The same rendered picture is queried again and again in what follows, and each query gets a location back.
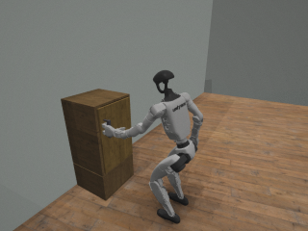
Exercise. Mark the handle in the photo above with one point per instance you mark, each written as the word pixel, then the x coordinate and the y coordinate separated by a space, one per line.
pixel 108 123

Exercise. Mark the cupboard door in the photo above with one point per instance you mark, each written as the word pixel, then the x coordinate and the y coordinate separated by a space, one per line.
pixel 115 150

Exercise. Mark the robot left upper arm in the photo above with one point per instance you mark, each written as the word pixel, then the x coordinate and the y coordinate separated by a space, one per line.
pixel 155 111

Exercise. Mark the robot left hand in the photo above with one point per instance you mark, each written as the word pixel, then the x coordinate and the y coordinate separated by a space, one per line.
pixel 109 129

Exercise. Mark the robot right hand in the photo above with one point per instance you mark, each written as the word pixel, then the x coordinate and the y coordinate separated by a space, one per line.
pixel 196 141

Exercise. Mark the robot right shin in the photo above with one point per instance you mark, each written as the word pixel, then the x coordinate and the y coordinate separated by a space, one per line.
pixel 174 180

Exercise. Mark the left robot forearm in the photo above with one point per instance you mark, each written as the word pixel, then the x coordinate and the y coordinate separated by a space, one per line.
pixel 124 134

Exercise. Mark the right robot forearm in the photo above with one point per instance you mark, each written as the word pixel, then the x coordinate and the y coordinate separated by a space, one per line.
pixel 195 129

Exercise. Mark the robot right upper arm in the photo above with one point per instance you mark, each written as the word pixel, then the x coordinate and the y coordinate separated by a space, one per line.
pixel 197 115

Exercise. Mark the right robot foot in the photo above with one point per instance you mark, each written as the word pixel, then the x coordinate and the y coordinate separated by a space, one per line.
pixel 173 196

